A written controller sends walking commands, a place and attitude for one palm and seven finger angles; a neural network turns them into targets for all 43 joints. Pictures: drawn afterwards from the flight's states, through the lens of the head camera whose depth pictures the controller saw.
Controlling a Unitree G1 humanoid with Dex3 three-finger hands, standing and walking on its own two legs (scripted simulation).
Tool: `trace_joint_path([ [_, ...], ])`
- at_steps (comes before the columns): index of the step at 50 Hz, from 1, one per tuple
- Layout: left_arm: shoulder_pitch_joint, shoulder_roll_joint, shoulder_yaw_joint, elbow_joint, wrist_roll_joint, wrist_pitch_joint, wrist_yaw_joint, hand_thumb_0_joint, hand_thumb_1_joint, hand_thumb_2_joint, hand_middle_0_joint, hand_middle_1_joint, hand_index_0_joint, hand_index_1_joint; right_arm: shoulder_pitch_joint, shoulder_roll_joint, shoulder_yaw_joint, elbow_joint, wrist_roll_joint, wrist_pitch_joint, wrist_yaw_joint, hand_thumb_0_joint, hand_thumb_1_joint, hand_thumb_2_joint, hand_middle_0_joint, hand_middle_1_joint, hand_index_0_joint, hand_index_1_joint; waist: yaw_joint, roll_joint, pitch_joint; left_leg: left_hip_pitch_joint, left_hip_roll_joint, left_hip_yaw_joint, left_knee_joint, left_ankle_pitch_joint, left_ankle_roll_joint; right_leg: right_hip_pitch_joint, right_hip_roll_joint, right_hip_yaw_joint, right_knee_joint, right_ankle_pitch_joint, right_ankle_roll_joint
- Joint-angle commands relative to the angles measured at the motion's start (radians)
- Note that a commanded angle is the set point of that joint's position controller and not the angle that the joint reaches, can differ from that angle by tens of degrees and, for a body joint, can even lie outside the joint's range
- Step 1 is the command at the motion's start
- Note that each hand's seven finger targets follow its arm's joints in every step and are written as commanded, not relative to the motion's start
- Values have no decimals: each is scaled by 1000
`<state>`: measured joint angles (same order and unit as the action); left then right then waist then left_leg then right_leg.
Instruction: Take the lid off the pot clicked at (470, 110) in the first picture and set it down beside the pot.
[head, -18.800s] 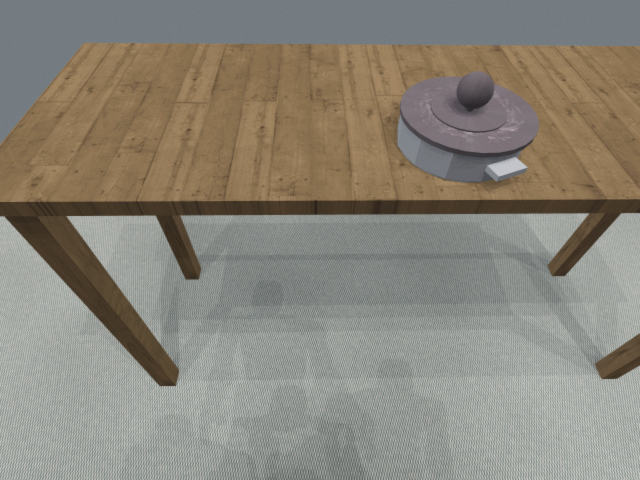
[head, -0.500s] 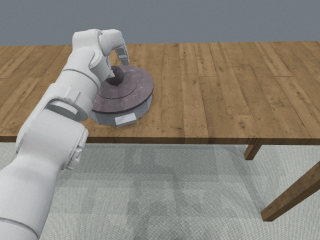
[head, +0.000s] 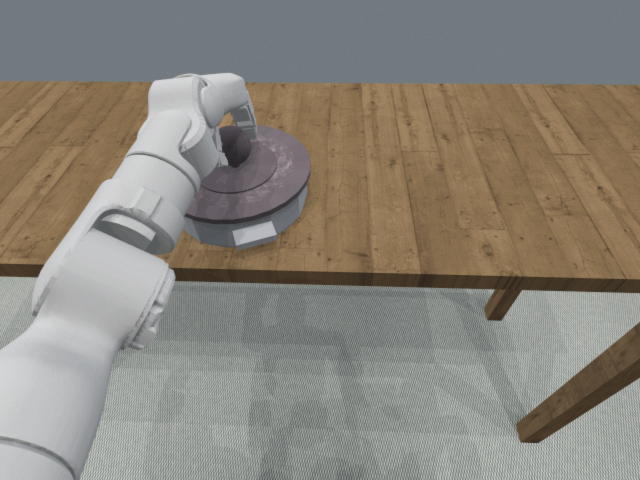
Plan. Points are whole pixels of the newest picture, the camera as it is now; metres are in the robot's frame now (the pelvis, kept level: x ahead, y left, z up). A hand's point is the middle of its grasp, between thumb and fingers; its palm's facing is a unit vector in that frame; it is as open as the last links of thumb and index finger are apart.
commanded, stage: lower the open fingers around the knob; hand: left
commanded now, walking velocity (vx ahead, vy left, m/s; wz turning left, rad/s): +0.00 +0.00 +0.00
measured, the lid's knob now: (231, 145) +0.50 +0.10 +0.17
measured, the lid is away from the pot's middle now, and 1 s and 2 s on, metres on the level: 0.00 0.00 0.01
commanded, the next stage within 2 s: close the fingers and squeeze the knob in 0.02 s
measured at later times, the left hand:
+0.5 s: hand (221, 146) +0.47 +0.10 +0.20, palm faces -0.39 -0.06 -0.92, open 9.8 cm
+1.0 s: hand (223, 144) +0.47 +0.10 +0.19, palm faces -0.39 -0.05 -0.92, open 8.3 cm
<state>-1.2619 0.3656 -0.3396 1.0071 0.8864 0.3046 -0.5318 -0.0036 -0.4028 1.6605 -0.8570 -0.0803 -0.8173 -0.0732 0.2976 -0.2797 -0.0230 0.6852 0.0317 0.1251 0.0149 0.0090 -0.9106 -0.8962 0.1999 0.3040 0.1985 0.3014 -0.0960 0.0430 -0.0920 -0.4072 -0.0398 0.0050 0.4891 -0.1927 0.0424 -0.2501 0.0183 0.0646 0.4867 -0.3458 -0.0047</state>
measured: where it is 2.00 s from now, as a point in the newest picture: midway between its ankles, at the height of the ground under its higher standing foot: outside the picture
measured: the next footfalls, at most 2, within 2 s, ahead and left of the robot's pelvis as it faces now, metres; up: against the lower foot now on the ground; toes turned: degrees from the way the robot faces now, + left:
none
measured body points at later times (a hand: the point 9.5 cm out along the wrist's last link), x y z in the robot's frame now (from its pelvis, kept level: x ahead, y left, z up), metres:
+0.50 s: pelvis +0.00 +0.00 +0.00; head +0.02 -0.01 +0.45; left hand +0.49 +0.10 +0.25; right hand +0.05 -0.26 -0.13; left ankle +0.03 +0.10 -0.74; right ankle -0.07 -0.12 -0.74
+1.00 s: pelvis +0.00 +0.00 +0.00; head +0.02 -0.02 +0.45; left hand +0.49 +0.10 +0.25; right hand +0.05 -0.27 -0.13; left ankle +0.03 +0.10 -0.74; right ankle -0.07 -0.12 -0.74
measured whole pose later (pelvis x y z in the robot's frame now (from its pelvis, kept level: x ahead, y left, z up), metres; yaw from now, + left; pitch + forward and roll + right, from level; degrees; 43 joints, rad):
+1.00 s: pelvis +0.00 +0.00 +0.00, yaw +0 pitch +7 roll +0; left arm -1.27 0.36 -0.34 1.03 0.89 0.30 -0.54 0.00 0.15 0.84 -0.61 -1.00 -0.57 -0.98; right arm 0.33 -0.27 -0.03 0.70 0.03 0.12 0.01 0.01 -0.91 -0.90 0.20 0.30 0.20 0.30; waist -0.10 0.05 -0.10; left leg -0.42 -0.04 0.01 0.49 -0.20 0.04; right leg -0.26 0.02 0.07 0.49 -0.35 0.00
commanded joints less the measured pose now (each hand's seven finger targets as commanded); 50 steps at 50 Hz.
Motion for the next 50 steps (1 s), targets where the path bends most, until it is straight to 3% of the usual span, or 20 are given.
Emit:
trace_joint_path([
  [1, -586, 198, 79, -205, 21, -6, 29, 0, -418, 1664, -848, -81, -848, -81, 12, -131, -48, -102, -9, -39, -10, 0, -900, -900, 200, 300, 200, 300, -2, -71, -391, 403, -21, 9, 19, 349, 50, -81, 55, -55, -46, 446, -34],
  [2, -565, 157, 51, -168, 18, -4, 24, 0, -418, 1664, -848, -81, -848, -81, 7, -126, -45, -100, -8, -40, -10, 0, -900, -900, 200, 300, 200, 300, -7, -89, -360, 394, -25, 12, 25, 349, 53, -95, 56, -58, -46, 447, -33],
  [6, -589, 204, 83, -184, 20, -4, 28, 0, -418, 1664, -848, -81, -848, -81, 21, -132, -47, -94, -11, -40, -12, 0, -900, -900, 200, 300, 200, 300, -4, -86, -369, 392, -24, 10, 20, 343, 53, -87, 55, -56, -50, 450, -33],
  [7, -588, 162, 52, -144, 21, 0, 25, 0, -136, 981, -512, -620, -512, -620, 16, -128, -44, -88, -8, -40, -13, 0, -900, -900, 200, 300, 200, 300, -14, -105, -333, 376, -25, 12, 16, 317, 52, -105, 57, -62, -52, 427, -33],
  [10, -590, 186, 75, -159, 6, -2, 32, 0, -111, 990, -506, -690, -506, -690, 35, -141, -50, -84, -11, -40, -17, 0, -900, -900, 200, 300, 200, 300, -7, -79, -347, 380, -19, 14, 10, 298, 49, -100, 54, -63, -57, 423, -37],
  [13, -587, 201, 85, -121, 21, -5, 34, 0, -84, 996, -505, -750, -505, -750, 32, -133, -44, -81, -10, -42, -20, 0, -900, -900, 200, 300, 200, 300, -9, -121, -337, 361, -24, 11, 6, 274, 51, -99, 56, -61, -54, 407, -33],
  [14, -602, 170, 57, -124, 20, -5, 33, 0, -75, 998, -505, -768, -505, -768, 29, -129, -43, -83, -8, -43, -21, 0, -900, -900, 200, 300, 200, 300, -15, -105, -330, 362, -25, 14, 3, 257, 50, -111, 55, -62, -57, 390, -33],
  [16, -617, 183, 72, -183, 17, -17, 38, 0, -56, 999, -508, -802, -508, -802, 35, -129, -49, -91, -12, -51, -19, 0, -900, -900, 200, 300, 200, 300, -8, -93, -381, 398, -21, 7, 14, 299, 52, -101, 55, -57, -51, 408, -35],
  [23, -582, 151, 51, -111, 22, -2, 35, 0, 16, 992, -528, -898, -528, -898, 36, -130, -46, -77, -9, -46, -19, 0, -900, -900, 200, 300, 200, 300, -14, -109, -320, 363, -24, 11, 9, 281, 50, -116, 58, -66, -55, 397, -34],
  [25, -594, 172, 68, -140, 9, -2, 39, 0, 38, 987, -537, -921, -537, -921, 43, -140, -51, -77, -15, -46, -22, 0, -900, -900, 200, 300, 200, 300, -8, -74, -349, 381, -23, 11, 14, 305, 51, -105, 54, -63, -55, 425, -38],
  [27, -627, 208, 87, -132, 28, -7, 39, 0, 61, 980, -546, -941, -546, -941, 40, -133, -46, -75, -13, -48, -25, 0, -900, -900, 200, 300, 200, 300, -15, -107, -345, 371, -26, 14, 14, 290, 54, -97, 54, -56, -56, 429, -34],
  [30, -598, 164, 55, -136, 14, -6, 38, 0, 96, 966, -563, -969, -563, -969, 41, -139, -51, -77, -10, -45, -22, 0, -900, -900, 200, 300, 200, 300, -11, -69, -344, 375, -21, 15, 14, 290, 49, -106, 53, -61, -54, 419, -37],
  [32, -613, 155, 46, -132, 27, -7, 37, 0, 120, 955, -575, -984, -575, -984, 31, -131, -47, -79, -10, -45, -23, 0, -900, -900, 200, 300, 200, 300, -19, -98, -349, 382, -25, 10, 16, 293, 52, -112, 55, -60, -53, 412, -35],
  [34, -590, 213, 94, -87, 27, 1, 38, 0, 145, 943, -588, -999, -588, -999, 42, -136, -44, -72, -13, -42, -27, 0, -900, -900, 200, 300, 200, 300, -10, -124, -320, 348, -28, 14, 6, 249, 53, -102, 55, -62, -60, 401, -33],
  [40, -594, 149, 45, -120, 22, -3, 37, 0, 223, 894, -632, -1032, -632, -1032, 44, -138, -51, -76, -11, -41, -23, 0, -900, -900, 200, 300, 200, 300, -16, -60, -352, 383, -22, 13, 24, 325, 49, -112, 54, -61, -50, 438, -38],
  [43, -610, 194, 77, -110, 32, -3, 36, 0, 265, 863, -656, -1043, -656, -1043, 43, -137, -47, -72, -12, -39, -26, 0, -900, -900, 200, 300, 200, 300, -17, -115, -354, 371, -27, 13, 19, 297, 54, -98, 54, -57, -52, 441, -33],
  [45, -620, 156, 50, -155, 15, -7, 34, 0, 293, 840, -674, -1049, -674, -1049, 45, -140, -54, -77, -13, -42, -23, 0, -900, -900, 200, 300, 200, 300, -16, -73, -383, 395, -24, 13, 31, 358, 52, -94, 50, -58, -45, 481, -35],
  [46, -620, 187, 76, -189, 25, -11, 35, 0, 308, 827, -682, -1051, -682, -1051, 42, -134, -52, -85, -14, -43, -19, 0, -900, -900, 200, 300, 200, 300, -8, -78, -416, 415, -23, 8, 36, 392, 53, -82, 53, -53, -39, 485, -31],
  [48, -592, 129, 33, -175, 21, -8, 27, 0, 338, 801, -701, -1054, -701, -1054, 30, -125, -51, -88, -10, -44, -14, 0, -900, -900, 200, 300, 200, 300, -15, -84, -379, 414, -25, 8, 37, 387, 55, -108, 56, -58, -42, 461, -30],
  [50, -571, 188, 85, -204, 1, -7, 30, 0, 369, 771, -720, -1056, -720, -1056, 39, -140, -55, -87, -14, -43, -17, 0, -900, -900, 200, 300, 200, 300, 0, -76, -395, 414, -20, 11, 37, 404, 54, -79, 53, -59, -42, 495, -33],
])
